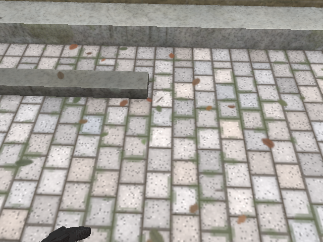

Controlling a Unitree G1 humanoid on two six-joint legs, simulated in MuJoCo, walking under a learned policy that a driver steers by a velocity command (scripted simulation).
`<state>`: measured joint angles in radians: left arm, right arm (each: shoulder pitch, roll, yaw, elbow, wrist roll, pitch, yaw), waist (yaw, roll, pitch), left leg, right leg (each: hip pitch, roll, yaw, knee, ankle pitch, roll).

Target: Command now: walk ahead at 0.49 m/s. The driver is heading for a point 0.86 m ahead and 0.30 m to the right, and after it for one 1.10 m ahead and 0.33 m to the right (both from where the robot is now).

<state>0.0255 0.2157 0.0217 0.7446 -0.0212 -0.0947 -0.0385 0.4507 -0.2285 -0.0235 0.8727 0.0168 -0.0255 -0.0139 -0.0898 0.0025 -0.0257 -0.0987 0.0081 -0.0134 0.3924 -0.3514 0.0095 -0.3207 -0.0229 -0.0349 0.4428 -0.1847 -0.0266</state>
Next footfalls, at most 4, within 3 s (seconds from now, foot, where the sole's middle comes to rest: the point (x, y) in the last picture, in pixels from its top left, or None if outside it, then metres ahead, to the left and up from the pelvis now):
0.36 left None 0.38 0.12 -0.71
0.96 right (206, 220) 0.55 -0.20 -0.77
1.44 left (196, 145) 0.92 -0.22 -0.78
1.86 right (247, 157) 0.83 -0.46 -0.77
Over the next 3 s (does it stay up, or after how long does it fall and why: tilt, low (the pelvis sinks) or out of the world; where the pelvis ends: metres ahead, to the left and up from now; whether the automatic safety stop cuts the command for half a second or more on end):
stays up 0.89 -0.31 0.00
